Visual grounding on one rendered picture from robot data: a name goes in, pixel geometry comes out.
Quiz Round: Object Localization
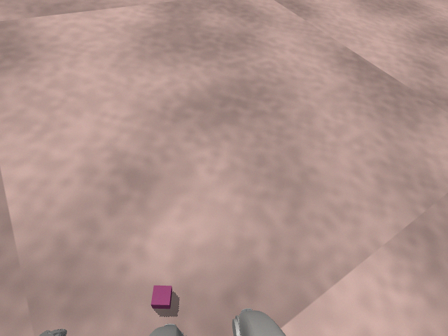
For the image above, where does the cube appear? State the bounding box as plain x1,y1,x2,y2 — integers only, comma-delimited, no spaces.
151,286,172,309

